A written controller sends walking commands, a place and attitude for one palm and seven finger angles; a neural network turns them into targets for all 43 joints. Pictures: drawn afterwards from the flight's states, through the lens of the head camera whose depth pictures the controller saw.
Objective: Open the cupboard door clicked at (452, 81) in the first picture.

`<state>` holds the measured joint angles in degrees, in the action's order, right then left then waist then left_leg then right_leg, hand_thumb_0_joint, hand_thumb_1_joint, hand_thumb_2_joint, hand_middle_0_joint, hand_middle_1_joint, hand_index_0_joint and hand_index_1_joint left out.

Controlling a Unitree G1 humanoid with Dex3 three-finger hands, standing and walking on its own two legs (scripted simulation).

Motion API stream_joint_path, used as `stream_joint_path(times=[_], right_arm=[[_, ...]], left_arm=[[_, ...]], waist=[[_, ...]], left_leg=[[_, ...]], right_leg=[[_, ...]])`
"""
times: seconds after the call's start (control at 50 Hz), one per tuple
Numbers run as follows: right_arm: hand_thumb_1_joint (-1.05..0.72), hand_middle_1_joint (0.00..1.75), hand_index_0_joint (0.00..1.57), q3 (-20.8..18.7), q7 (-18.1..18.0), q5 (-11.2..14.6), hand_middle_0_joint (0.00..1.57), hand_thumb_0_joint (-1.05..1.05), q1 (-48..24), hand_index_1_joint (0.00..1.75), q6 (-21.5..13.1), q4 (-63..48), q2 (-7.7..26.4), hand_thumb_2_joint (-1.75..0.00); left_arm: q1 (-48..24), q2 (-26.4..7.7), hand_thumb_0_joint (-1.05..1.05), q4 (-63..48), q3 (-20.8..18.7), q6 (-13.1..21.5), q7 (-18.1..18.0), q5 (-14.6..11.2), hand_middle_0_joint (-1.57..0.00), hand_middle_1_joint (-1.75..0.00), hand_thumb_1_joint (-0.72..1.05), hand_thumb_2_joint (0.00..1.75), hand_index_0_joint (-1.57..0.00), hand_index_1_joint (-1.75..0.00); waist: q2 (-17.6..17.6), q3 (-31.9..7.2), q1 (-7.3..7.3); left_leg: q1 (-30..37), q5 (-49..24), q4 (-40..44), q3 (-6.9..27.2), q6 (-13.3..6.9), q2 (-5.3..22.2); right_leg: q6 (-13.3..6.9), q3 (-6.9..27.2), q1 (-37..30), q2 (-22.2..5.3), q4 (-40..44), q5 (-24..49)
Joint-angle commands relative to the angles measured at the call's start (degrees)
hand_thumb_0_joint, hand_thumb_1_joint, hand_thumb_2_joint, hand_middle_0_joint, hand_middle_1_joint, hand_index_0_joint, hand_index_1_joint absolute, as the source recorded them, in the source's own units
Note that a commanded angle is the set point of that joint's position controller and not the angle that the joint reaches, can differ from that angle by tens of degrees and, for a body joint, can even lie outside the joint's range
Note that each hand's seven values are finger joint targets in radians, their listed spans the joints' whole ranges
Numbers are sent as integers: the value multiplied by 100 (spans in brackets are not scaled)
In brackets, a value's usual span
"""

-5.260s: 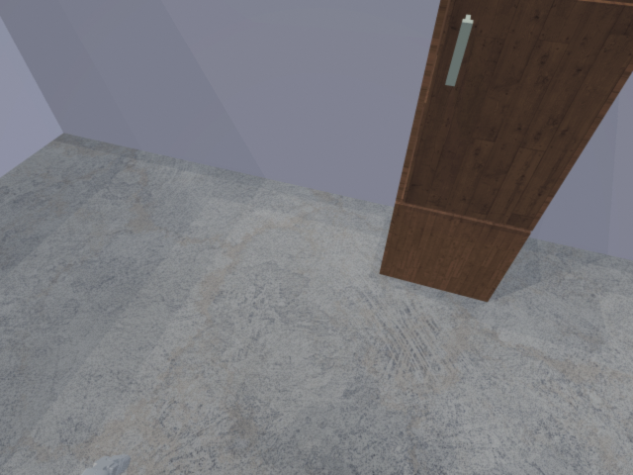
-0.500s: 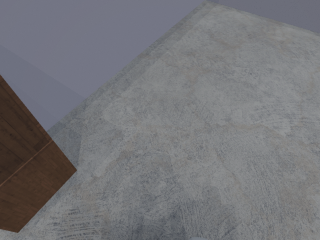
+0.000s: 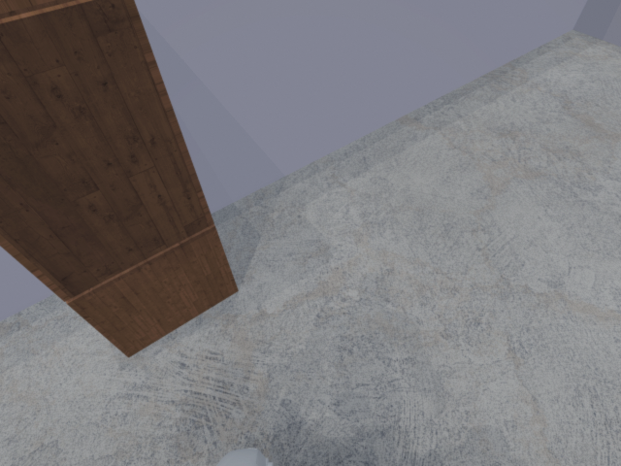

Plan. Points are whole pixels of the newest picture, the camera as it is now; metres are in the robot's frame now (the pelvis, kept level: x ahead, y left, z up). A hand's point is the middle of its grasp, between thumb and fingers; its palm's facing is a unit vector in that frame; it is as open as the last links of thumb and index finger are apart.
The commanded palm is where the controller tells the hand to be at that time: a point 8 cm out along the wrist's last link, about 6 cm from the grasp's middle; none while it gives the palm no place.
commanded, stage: turn to face it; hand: left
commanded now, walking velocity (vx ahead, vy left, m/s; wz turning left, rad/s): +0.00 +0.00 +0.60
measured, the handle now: out of the picture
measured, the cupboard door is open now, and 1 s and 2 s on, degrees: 0 0 0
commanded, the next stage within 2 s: take the last steps up to it in 1.02 s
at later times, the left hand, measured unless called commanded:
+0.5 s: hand out of the picture +0.06 +0.25 -0.15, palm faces +0.29 -0.91 -0.29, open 7.4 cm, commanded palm none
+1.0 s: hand out of the picture -0.13 +0.23 -0.19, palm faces +0.57 -0.79 -0.23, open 7.4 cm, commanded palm none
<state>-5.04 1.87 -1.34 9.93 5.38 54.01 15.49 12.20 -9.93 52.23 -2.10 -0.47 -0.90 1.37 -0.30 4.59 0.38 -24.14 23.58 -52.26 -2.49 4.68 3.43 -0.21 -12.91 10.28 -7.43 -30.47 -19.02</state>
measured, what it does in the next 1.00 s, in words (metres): steps on the spot, turning left: left foot, then right foot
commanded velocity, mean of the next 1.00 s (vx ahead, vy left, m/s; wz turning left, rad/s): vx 0.00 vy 0.00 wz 0.49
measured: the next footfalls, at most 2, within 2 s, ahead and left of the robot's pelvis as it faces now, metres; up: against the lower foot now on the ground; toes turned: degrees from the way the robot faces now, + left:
left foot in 0.10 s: +0.03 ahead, +0.15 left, +0.00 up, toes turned +10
right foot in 0.52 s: +0.08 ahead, -0.10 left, +0.00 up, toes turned +14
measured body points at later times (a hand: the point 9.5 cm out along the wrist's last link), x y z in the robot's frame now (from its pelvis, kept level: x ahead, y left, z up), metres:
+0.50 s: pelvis +0.00 +0.01 -0.01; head +0.04 +0.00 +0.44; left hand +0.05 +0.29 -0.13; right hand +0.14 -0.22 -0.16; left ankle -0.01 +0.14 -0.74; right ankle +0.04 -0.11 -0.73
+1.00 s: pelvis -0.04 +0.03 -0.01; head -0.02 +0.07 +0.43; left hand -0.15 +0.27 -0.17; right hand +0.19 -0.14 -0.14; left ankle -0.09 +0.11 -0.74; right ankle +0.03 -0.11 -0.70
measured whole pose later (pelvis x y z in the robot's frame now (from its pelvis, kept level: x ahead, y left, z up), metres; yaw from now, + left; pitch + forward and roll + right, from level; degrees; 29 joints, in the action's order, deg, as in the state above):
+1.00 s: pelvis -0.04 +0.03 -0.01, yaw +32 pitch -1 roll -1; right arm -2.7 1.2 -1.2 8.9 1.9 52.7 12.4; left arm 14.7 -15.0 55.0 -3.9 -3.6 -1.1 0.7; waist 3.3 5.0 -1.5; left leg -16.0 19.6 -36.3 -4.7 -2.1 0.9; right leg 3.9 -6.8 20.9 -9.0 -51.4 -29.1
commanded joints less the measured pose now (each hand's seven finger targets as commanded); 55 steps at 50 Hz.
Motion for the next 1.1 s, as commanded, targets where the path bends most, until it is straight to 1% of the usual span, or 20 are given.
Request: stream_joint_path(times=[0.0,0.04,0.06,0.08,0.1,0.2,0.34,0.44,0.46,0.5,0.52,0.62,0.78,0.86,0.88,0.9,0.92,0.94,1.0,1.08], right_arm=[[-90,30,20,20,-21,50,20,0,-385,30,-296,-646,201,-90],[-90,30,20,-23,-40,32,20,0,69,30,-357,-571,389,-90],[-90,30,20,-122,-53,15,20,0,495,30,-417,-487,777,-90],[-90,30,20,-294,-98,-4,20,0,865,30,-467,-461,1460,-90],[-90,30,20,-308,-127,59,20,0,1138,30,-420,-302,1597,-90],[-90,30,20,-82,-246,-5,20,0,-19,30,-473,-603,923,-90],[-90,30,20,-150,-210,-26,20,0,122,30,-426,-584,1037,-90],[-90,30,20,-198,-177,-2,20,0,-202,30,-370,-688,995,-90],[-90,30,20,-191,-166,34,20,0,-235,30,-371,-710,860,-90],[-90,30,20,-93,-138,62,20,0,-67,30,-379,-920,269,-90],[-90,30,20,-168,-142,26,20,0,-141,30,-326,-905,562,-90],[-90,30,20,-147,8,-4,20,0,186,30,-187,-453,371,-90],[-90,30,20,13,-8,44,20,0,-386,30,-240,-588,157,-90],[-90,30,20,47,-68,55,20,0,175,30,-366,-432,204,-90],[-90,30,20,-1,-69,50,20,0,446,30,-433,-353,448,-90],[-90,30,20,-133,-107,2,20,0,697,30,-507,-361,1053,-90],[-90,30,20,-184,-162,44,20,0,970,30,-464,-279,1388,-90],[-90,30,20,-158,-208,1,20,0,928,30,-447,-247,1277,-90],[-90,30,20,40,-324,1,20,0,285,30,-496,-300,733,-90],[-90,30,20,84,-340,45,20,0,282,30,-552,-254,598,-90]], left_arm=[[319,-1471,0,-259,-404,30,-91,42,-20,-30,90,90,-20,-30],[239,-1455,0,-254,-425,-1,-67,-20,-20,-30,90,90,-20,-30],[221,-1341,0,-341,-399,-19,-39,-67,-20,-30,90,90,-20,-30],[57,-921,0,-592,-298,-23,19,-111,-20,-30,90,90,-20,-30],[-250,-913,0,-717,-257,-94,-21,-47,-20,-30,90,90,-20,-30],[-232,-975,0,-469,-341,-127,32,-49,-20,-30,90,90,-20,-30],[-439,-859,0,-607,-285,-128,9,-81,-20,-30,90,90,-20,-30],[108,-892,0,-547,-290,-20,-27,-124,-20,-30,90,90,-20,-30],[332,-1024,0,-509,-325,33,-50,-107,-20,-30,90,90,-20,-30],[431,-1919,0,-561,-469,101,-122,13,-20,-30,90,90,-20,-30],[342,-1804,0,-622,-433,70,-144,-20,-20,-30,90,90,-20,-30],[-494,-1114,0,-738,-258,100,-121,-7,-20,-30,90,90,-20,-30],[245,-1438,0,-388,-365,46,-102,62,-20,-30,90,90,-20,-30],[229,-1446,0,-250,-392,1,-73,18,-20,-30,90,90,-20,-30],[249,-1339,0,-251,-366,-30,-59,-48,-20,-30,90,90,-20,-30],[358,-941,0,-403,-302,-55,-28,-101,-20,-30,90,90,-20,-30],[-13,-732,0,-561,-155,-94,-40,-66,-20,-30,90,90,-20,-30],[-120,-804,0,-536,-189,-136,-51,-56,-20,-30,90,90,-20,-30],[-121,-853,0,-171,-241,-164,-21,-52,-20,-30,90,90,-20,-30],[181,-812,0,90,-229,-169,2,-53,-20,-30,90,90,-20,-30]], waist=[[1354,-557,-264],[964,-877,7],[152,-1221,265],[-1735,-1325,483],[-1453,-1422,549],[-1074,-619,101],[-722,-703,179],[-905,-855,-127],[-628,-902,-253],[1950,-969,-315],[1265,-894,-297],[986,-149,145],[1244,-325,-284],[1048,-752,-51],[425,-971,122],[-1289,-1205,227],[-1684,-1164,371],[-1142,-1045,351],[-1158,-559,116],[-687,-638,-5]], left_leg=[[126,-17,1183,-486,-120,-178],[1070,-1008,2402,-495,-221,-205],[2174,-2150,2887,105,-440,247],[3073,-4680,2945,2276,-1239,1858],[2900,-5500,2900,2300,-1713,2255],[1632,-4020,3043,1259,-1307,1074],[1520,-3210,3106,1813,-1454,985],[841,-3173,2559,2017,-1188,624],[402,-2632,2196,1895,-949,390],[-1213,1085,-156,507,-177,-802],[-965,1060,-1102,790,-235,-484],[-873,-245,-1896,390,-92,-164],[-175,195,373,-205,-89,-125],[974,-691,2165,-396,-232,-268],[1779,-1564,2922,-131,-314,-56],[2674,-3394,3171,1713,-886,1349],[2505,-4854,3209,2199,-1417,2039],[2200,-4721,3129,1900,-1661,2084],[1775,-4400,3216,1218,-1331,1248],[1938,-4159,3362,953,-1252,998]], right_leg=[[-561,725,-688,-1352,373,3460],[-221,358,-398,-1233,-424,3131],[77,174,399,-998,-1452,2343],[557,132,2231,-110,-2777,-1284],[522,793,2431,-44,-3417,-2007],[539,1186,2160,-6,-3635,-606],[573,1176,1626,310,-2196,-682],[498,1019,203,604,-193,152],[465,1126,-463,414,635,714],[-506,3444,-1197,-2124,1438,1849],[-808,3105,-550,-2242,1351,2050],[-435,1303,205,-1103,1288,1373],[-666,947,-281,-1362,964,2141],[-304,551,-198,-1202,60,2582],[-33,373,247,-1010,-669,2233],[394,147,1645,-261,-1858,29],[482,640,2052,12,-2662,-1877],[391,968,1970,-72,-3133,-1721],[406,1219,2040,-17,-3530,-725],[499,1151,1873,87,-3401,-241]])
